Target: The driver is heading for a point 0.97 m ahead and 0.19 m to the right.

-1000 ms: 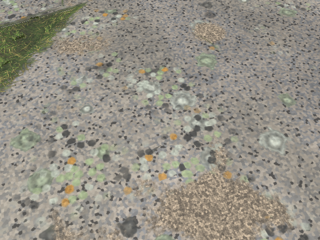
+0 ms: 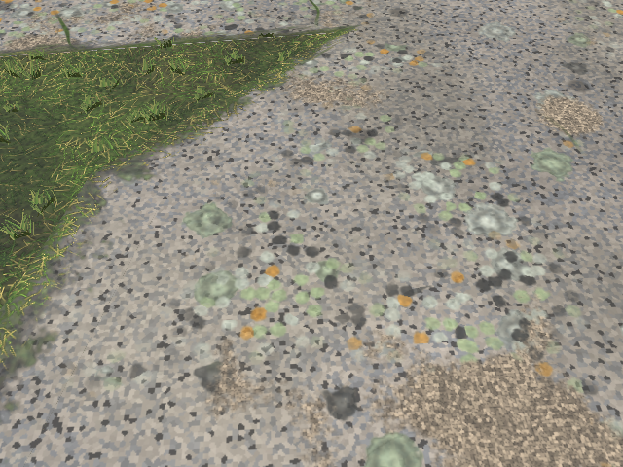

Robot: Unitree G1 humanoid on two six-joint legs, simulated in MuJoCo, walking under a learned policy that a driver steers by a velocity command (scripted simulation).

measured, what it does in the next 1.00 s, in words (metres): walks ahead: left foot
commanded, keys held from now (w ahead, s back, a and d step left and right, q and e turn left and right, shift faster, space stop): e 0.50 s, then no key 0.06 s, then w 0.16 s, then w+q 0.28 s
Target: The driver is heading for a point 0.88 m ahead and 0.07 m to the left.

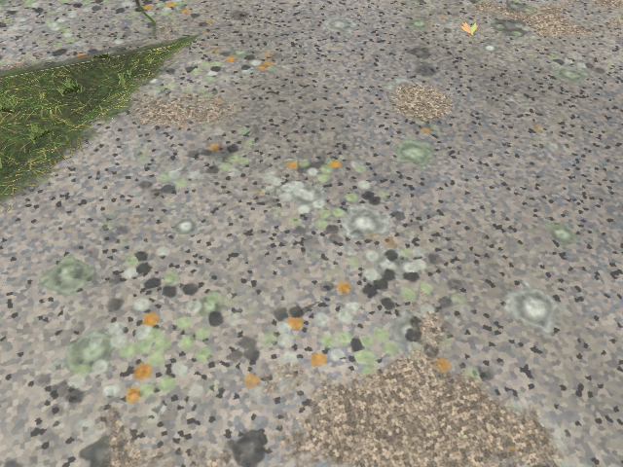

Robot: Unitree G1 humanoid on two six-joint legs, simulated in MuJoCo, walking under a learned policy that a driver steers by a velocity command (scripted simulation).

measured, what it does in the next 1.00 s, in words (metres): walks ahead: right foot, then left foot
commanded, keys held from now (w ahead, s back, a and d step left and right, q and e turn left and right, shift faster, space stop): w+q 0.28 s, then w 0.44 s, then w+e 0.28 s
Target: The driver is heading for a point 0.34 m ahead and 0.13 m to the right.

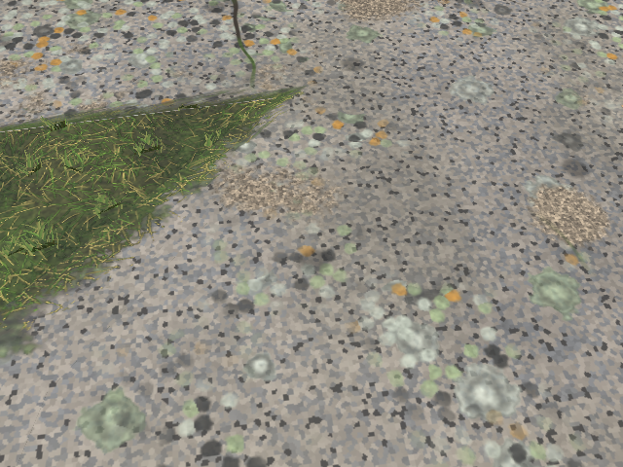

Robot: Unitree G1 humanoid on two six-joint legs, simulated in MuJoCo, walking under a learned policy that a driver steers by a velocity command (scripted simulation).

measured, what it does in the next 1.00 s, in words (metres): walks ahead: right foot, then left foot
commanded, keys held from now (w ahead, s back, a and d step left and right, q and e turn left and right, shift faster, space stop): w+e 0.26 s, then no key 0.74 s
